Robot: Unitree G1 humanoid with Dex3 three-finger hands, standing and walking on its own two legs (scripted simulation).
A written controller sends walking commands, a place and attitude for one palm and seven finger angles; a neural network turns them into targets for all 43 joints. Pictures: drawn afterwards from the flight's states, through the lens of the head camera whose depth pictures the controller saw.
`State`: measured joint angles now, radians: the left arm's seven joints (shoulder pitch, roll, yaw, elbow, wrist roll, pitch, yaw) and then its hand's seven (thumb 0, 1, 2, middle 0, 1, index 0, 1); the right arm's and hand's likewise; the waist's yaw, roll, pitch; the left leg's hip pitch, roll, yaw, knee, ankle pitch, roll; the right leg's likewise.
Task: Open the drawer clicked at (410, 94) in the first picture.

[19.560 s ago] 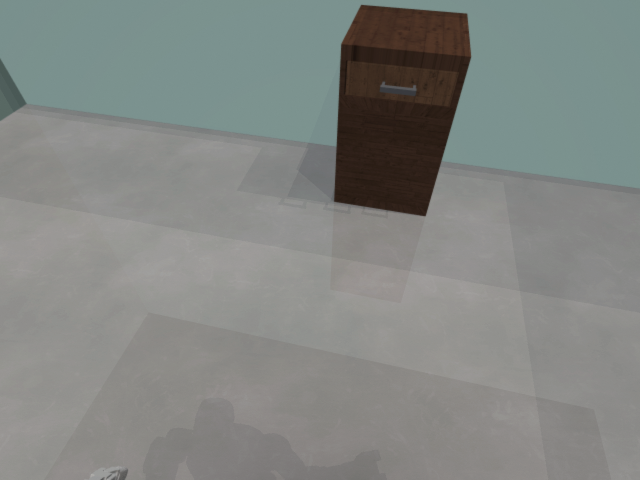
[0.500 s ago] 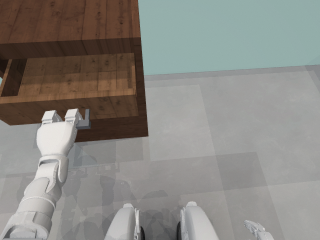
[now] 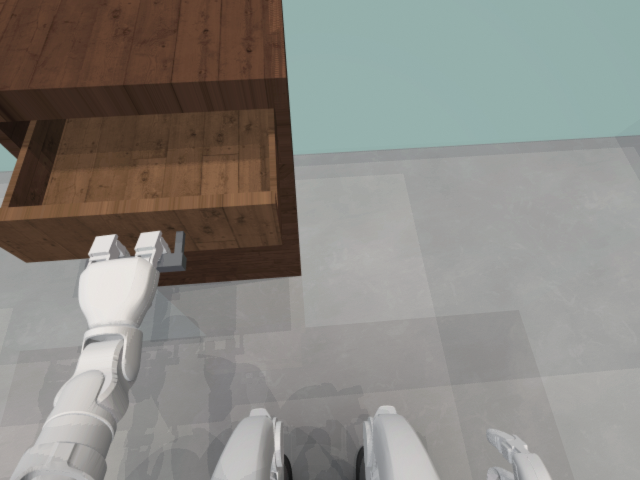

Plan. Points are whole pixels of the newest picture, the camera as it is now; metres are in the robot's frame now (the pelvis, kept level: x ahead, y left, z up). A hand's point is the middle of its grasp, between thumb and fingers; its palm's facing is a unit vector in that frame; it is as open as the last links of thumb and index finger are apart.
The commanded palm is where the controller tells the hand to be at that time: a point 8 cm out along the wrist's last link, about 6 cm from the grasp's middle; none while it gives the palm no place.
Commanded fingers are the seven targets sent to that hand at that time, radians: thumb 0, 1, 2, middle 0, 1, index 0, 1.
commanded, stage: pull the drawer open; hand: left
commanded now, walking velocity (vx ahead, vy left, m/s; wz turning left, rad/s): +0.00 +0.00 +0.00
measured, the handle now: (138, 252) +0.41 +0.26 -0.04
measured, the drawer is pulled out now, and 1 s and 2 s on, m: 0.16 0.21 0.27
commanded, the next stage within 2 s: none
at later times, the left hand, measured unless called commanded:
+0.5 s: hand (138, 312) +0.33 +0.26 -0.07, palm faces -0.03 -0.05 -1.00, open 5.6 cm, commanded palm +0.29 +0.25 -0.02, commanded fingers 0.00 0.90 0.90 -0.40 -1.35 -0.40 -1.35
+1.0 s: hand (136, 330) +0.30 +0.25 -0.07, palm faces -0.03 -0.05 -1.00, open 5.6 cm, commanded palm +0.27 +0.25 -0.02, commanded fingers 0.00 0.90 0.90 -0.40 -1.35 -0.40 -1.35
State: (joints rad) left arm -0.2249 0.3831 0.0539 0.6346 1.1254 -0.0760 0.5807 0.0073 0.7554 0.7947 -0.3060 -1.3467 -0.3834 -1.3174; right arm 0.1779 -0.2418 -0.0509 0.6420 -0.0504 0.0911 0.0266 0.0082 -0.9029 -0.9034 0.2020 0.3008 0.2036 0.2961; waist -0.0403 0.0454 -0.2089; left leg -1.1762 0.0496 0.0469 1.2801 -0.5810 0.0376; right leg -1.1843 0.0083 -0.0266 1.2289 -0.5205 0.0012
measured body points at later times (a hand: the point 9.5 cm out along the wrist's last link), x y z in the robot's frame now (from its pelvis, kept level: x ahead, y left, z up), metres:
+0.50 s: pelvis +0.01 +0.00 +0.00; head +0.14 +0.00 +0.43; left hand +0.32 +0.25 -0.01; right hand +0.15 -0.26 -0.13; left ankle +0.00 +0.10 -0.62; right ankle +0.02 -0.13 -0.62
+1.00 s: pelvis +0.01 -0.01 +0.00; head +0.14 +0.00 +0.43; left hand +0.30 +0.25 -0.01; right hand +0.16 -0.26 -0.13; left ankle +0.00 +0.10 -0.62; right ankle +0.02 -0.13 -0.62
